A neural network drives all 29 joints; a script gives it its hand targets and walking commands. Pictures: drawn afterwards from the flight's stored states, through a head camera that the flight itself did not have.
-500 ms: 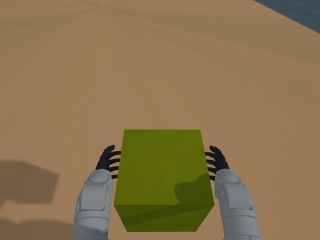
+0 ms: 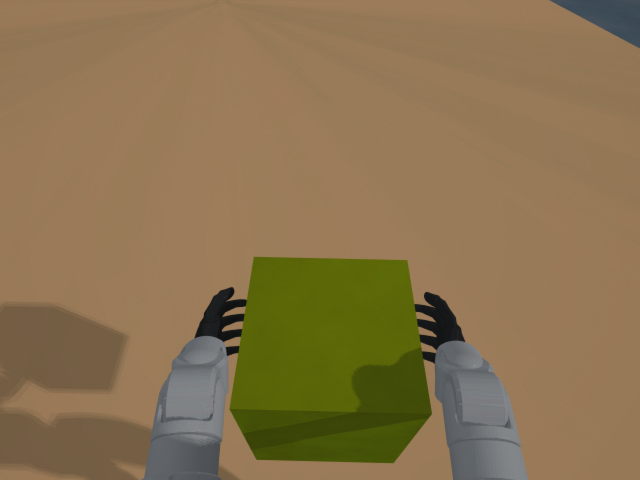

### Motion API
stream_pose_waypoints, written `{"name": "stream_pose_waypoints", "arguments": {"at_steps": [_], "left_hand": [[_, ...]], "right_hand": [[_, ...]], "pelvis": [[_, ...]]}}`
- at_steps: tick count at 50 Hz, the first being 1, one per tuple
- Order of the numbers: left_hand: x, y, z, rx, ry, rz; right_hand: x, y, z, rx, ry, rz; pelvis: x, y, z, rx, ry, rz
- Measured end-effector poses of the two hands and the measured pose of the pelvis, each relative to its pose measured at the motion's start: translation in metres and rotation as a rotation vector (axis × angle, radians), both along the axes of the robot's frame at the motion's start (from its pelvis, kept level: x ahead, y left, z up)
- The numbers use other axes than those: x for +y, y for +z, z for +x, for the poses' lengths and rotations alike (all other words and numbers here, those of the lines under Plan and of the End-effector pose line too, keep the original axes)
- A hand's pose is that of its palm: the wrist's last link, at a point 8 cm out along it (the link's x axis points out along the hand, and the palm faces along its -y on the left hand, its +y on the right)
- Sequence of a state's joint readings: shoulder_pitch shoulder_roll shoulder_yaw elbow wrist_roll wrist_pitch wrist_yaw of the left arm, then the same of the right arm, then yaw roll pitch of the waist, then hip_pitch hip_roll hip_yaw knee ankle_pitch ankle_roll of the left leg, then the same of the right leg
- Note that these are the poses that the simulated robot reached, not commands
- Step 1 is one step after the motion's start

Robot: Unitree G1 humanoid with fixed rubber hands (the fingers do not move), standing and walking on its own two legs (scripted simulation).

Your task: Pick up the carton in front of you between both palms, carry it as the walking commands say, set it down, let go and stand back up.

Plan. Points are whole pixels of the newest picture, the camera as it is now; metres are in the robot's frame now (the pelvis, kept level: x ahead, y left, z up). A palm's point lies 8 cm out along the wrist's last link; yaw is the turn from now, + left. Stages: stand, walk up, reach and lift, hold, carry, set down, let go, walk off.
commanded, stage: hold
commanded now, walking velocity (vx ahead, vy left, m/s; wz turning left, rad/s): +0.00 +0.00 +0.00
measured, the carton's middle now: (327, 365) +0.30 -0.01 -0.05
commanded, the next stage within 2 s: set down in 0.80 s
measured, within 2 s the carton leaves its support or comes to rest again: neither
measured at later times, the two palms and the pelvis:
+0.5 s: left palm (209, 362) +0.26 +0.14 +0.05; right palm (448, 330) +0.30 -0.16 +0.05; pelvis -0.01 -0.05 +0.00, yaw +9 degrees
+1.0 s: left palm (213, 343) +0.28 +0.14 +0.04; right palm (440, 316) +0.32 -0.16 +0.04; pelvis +0.01 -0.05 +0.00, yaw +8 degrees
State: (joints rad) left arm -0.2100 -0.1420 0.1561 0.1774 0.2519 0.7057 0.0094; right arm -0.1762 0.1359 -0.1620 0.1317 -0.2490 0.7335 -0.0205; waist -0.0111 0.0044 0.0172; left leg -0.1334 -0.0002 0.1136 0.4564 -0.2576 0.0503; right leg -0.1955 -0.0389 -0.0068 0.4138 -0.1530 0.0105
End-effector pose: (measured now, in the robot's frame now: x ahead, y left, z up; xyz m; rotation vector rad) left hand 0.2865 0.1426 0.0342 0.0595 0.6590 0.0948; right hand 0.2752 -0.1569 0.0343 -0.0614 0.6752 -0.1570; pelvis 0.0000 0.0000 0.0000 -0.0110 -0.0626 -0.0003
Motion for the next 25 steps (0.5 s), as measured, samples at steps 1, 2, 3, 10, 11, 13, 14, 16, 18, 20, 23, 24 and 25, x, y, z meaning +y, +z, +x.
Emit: {"name": "stream_pose_waypoints", "arguments": {"at_steps": [1,2,3,10,11,13,14,16,18,20,23,24,25], "left_hand": [[0.002,0.000,-0.003,0.003,0.011,-0.001],[0.005,0.000,-0.006,0.004,0.025,-0.003],[0.007,0.000,-0.010,0.002,0.041,-0.005],[0.018,0.007,-0.028,-0.008,0.143,-0.001],[0.018,0.008,-0.030,-0.009,0.152,0.000],[0.016,0.010,-0.032,-0.009,0.165,0.002],[0.015,0.011,-0.032,-0.009,0.170,0.003],[0.011,0.013,-0.033,-0.008,0.175,0.004],[0.007,0.014,-0.033,-0.007,0.178,0.005],[0.003,0.015,-0.032,-0.006,0.181,0.006],[-0.003,0.016,-0.031,-0.006,0.184,0.007],[-0.005,0.016,-0.031,-0.005,0.185,0.007],[-0.006,0.016,-0.031,-0.005,0.187,0.008]], "right_hand": [[0.002,0.000,0.000,0.002,0.012,0.002],[0.004,0.001,0.001,0.004,0.025,0.003],[0.007,0.001,0.002,0.003,0.041,0.000],[0.020,0.007,0.014,-0.008,0.134,0.005],[0.020,0.008,0.015,-0.009,0.141,0.007],[0.019,0.009,0.017,-0.009,0.152,0.011],[0.018,0.009,0.018,-0.009,0.155,0.013],[0.015,0.010,0.019,-0.009,0.159,0.017],[0.010,0.010,0.019,-0.008,0.161,0.022],[0.006,0.011,0.020,-0.007,0.163,0.026],[0.000,0.011,0.021,-0.007,0.166,0.031],[-0.002,0.011,0.022,-0.007,0.167,0.033],[-0.004,0.011,0.023,-0.007,0.168,0.034]], "pelvis": [[-0.001,0.001,-0.001,-0.010,0.009,0.002],[-0.002,0.002,-0.001,-0.019,0.019,0.003],[-0.004,0.002,-0.002,-0.027,0.036,0.006],[-0.018,0.002,-0.007,-0.067,0.098,0.014],[-0.021,0.002,-0.007,-0.071,0.105,0.014],[-0.026,0.002,-0.008,-0.076,0.117,0.015],[-0.028,0.002,-0.008,-0.079,0.122,0.015],[-0.033,0.002,-0.009,-0.082,0.130,0.015],[-0.038,0.002,-0.009,-0.084,0.137,0.016],[-0.043,0.002,-0.009,-0.085,0.142,0.017],[-0.050,0.002,-0.008,-0.086,0.149,0.018],[-0.053,0.002,-0.007,-0.086,0.151,0.019],[-0.055,0.002,-0.007,-0.086,0.152,0.019]]}}
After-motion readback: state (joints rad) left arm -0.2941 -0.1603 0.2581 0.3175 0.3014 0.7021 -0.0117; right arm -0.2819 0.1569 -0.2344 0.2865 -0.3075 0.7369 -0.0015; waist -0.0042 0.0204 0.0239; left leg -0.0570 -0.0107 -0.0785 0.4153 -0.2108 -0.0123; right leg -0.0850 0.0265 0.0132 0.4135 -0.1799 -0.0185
